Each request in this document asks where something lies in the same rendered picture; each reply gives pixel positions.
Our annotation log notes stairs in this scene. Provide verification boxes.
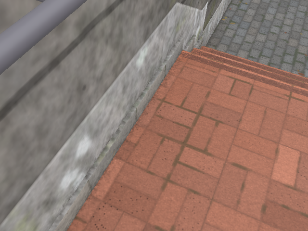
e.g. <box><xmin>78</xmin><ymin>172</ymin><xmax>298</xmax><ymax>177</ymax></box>
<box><xmin>191</xmin><ymin>45</ymin><xmax>308</xmax><ymax>90</ymax></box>

